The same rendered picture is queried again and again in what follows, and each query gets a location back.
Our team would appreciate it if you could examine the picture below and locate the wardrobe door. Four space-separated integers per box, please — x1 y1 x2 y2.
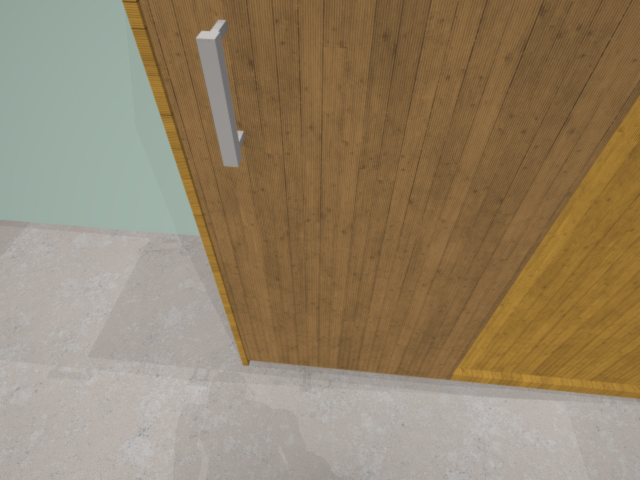
139 0 640 380
457 96 640 385

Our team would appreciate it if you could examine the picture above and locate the handle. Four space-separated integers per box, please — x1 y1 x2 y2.
196 20 245 167

